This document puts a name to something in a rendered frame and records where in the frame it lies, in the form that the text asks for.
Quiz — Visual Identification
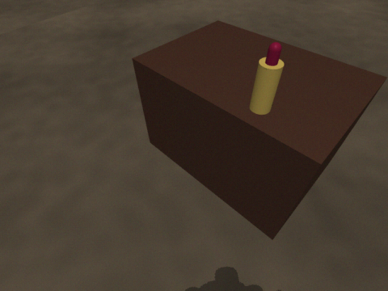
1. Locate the bottle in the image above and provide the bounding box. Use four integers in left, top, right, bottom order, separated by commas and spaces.
249, 42, 284, 115

